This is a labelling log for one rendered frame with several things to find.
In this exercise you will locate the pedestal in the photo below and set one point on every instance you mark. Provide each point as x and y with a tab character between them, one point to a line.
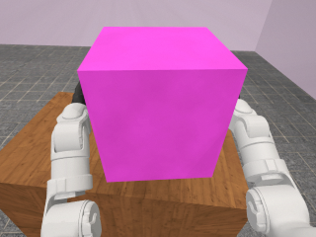
190	207

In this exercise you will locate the robot left upper arm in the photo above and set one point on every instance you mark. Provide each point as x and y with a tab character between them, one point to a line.
73	219

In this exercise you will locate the robot right forearm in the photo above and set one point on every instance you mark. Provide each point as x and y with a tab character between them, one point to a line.
262	164

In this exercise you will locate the robot left forearm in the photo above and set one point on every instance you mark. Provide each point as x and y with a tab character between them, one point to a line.
69	155

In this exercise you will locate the carton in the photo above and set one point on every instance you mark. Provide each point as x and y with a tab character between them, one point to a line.
160	100

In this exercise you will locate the left robot hand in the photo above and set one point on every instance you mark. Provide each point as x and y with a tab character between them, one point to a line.
78	96

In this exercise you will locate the robot right upper arm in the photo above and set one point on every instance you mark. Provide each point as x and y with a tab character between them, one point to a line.
278	211

